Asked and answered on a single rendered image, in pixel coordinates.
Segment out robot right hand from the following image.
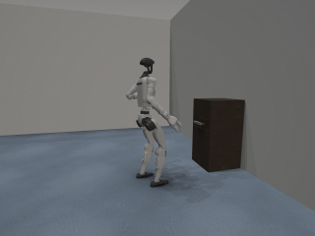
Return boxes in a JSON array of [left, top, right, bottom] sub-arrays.
[[166, 116, 182, 132]]

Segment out robot left upper arm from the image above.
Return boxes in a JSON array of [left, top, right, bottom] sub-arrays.
[[126, 81, 138, 100]]

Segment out handle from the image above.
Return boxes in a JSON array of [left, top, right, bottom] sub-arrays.
[[193, 120, 204, 126]]

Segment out right robot foot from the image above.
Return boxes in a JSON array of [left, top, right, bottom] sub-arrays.
[[150, 179, 169, 188]]

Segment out left robot foot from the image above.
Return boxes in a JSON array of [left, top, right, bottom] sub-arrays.
[[136, 172, 154, 179]]

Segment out robot right upper arm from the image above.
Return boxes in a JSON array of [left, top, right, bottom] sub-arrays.
[[146, 77, 157, 105]]

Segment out drawer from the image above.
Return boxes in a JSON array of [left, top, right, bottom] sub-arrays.
[[194, 115, 210, 131]]

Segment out robot right forearm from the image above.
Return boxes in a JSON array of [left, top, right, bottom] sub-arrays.
[[149, 96, 170, 120]]

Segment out cabinet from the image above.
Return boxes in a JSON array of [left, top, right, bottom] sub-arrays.
[[192, 97, 245, 173]]

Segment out robot foot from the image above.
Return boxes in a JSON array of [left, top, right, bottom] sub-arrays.
[[136, 172, 154, 179], [150, 179, 169, 188]]

